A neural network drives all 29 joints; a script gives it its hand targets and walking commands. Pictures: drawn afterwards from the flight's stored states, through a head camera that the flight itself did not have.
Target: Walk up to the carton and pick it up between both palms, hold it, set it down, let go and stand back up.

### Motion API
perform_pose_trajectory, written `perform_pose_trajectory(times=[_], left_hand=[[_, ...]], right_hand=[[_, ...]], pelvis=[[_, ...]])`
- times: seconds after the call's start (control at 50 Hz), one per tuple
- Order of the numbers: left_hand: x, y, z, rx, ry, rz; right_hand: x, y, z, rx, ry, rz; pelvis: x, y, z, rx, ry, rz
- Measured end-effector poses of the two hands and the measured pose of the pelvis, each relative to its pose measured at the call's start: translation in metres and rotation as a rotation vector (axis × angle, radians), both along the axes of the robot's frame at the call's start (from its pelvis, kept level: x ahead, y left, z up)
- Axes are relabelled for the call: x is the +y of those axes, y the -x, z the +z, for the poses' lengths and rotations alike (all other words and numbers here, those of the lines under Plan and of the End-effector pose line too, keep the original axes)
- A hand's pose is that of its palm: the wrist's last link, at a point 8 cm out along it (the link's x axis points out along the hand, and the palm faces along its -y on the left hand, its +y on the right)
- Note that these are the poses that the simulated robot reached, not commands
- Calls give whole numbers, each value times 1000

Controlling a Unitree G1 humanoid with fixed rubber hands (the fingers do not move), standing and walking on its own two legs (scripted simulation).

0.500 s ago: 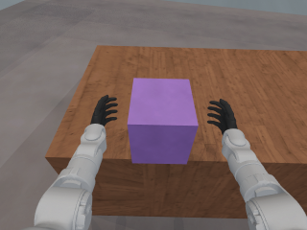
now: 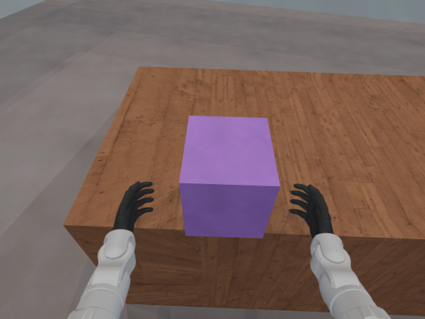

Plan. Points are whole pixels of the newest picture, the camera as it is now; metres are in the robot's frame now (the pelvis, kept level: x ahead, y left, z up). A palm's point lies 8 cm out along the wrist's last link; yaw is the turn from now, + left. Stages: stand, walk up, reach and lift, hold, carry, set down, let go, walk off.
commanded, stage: set down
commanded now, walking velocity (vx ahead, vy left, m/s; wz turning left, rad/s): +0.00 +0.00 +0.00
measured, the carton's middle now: (226, 177) +0.43 -0.01 +0.00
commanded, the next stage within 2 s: let go in 1.40 s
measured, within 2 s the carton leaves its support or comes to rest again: neither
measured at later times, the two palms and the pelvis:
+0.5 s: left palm (119, 265) +0.23 +0.19 -0.02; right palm (326, 267) +0.23 -0.19 -0.02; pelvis +0.00 +0.00 +0.00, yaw -1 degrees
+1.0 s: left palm (104, 291) +0.19 +0.22 -0.04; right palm (332, 294) +0.20 -0.20 -0.04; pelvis +0.00 +0.01 +0.00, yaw -1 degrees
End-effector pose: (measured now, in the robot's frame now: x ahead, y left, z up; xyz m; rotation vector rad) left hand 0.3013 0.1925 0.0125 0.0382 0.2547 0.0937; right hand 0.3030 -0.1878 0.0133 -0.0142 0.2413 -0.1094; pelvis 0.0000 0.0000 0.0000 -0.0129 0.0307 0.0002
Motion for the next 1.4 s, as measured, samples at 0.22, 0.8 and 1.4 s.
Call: perform_pose_trajectory(times=[0.22, 0.8, 1.4], left_hand=[[-8, 46, -21, 36, 12, 6], [10, 91, -48, 263, -33, 26], [37, 126, -77, 519, -110, 9]], right_hand=[[1, 46, -19, 20, -3, 2], [-12, 92, -48, 202, 68, 24], [-25, 142, -82, 430, 113, 19]], pelvis=[[2, 0, 2, -64, -2, -12], [4, -6, 3, -97, -9, -22], [7, -3, 3, -99, -9, -25]])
